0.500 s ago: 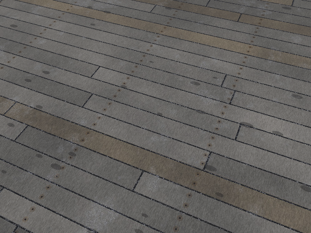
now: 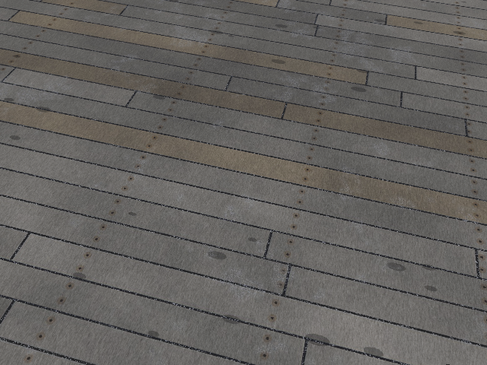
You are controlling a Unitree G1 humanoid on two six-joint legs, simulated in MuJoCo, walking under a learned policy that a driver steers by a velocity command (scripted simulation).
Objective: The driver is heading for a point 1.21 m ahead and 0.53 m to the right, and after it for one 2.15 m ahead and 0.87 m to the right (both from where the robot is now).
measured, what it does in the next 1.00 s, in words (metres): walks ahead, turning right: left foot, then right foot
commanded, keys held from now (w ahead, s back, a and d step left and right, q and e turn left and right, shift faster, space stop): w+e+shift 0.98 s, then w+shift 0.02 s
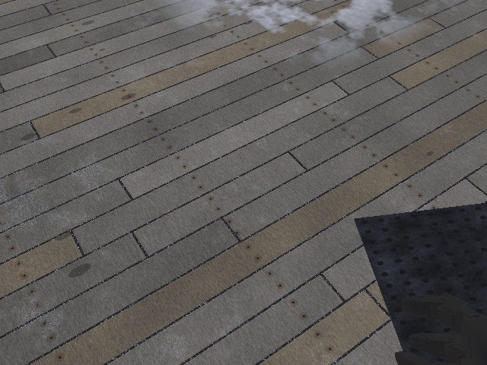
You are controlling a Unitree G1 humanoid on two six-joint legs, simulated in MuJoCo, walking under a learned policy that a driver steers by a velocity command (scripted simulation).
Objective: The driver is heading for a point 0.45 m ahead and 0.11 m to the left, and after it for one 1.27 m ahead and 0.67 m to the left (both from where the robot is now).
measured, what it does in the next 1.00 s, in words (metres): walks ahead, turning left: left foot, then right foot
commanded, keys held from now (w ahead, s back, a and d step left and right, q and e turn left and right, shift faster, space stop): w+shift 0.24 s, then q+shift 0.76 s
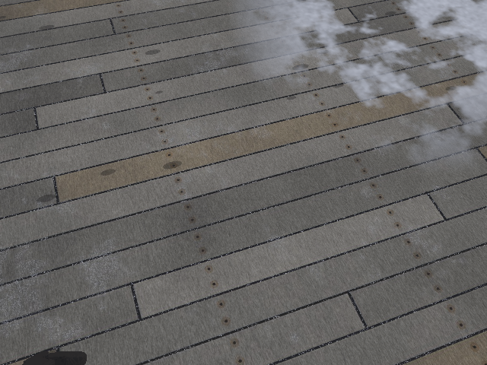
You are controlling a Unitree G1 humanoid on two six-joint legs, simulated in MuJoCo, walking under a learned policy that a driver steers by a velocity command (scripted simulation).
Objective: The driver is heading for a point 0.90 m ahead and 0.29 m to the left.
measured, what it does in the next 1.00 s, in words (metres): steps on the spot, turning left: right foot, then left foot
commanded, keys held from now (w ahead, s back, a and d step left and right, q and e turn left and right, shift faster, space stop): q+shift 0.66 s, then shift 0.14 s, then e+shift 0.20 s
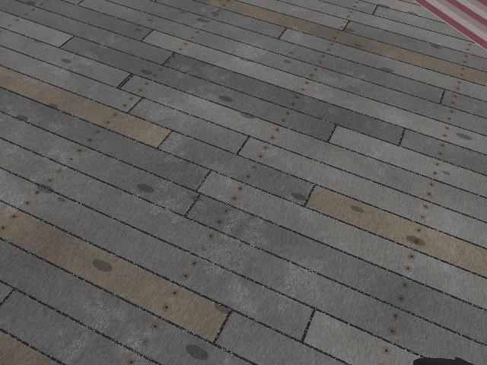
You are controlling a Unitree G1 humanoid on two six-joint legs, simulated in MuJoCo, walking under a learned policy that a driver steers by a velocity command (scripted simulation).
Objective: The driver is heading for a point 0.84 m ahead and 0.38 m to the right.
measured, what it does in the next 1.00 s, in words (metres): walks ahead, turning right: right foot, then left foot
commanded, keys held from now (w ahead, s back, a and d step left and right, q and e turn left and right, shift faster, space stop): e+shift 0.36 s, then w+e+shift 0.38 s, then w+shift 0.24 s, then w+q+shift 0.02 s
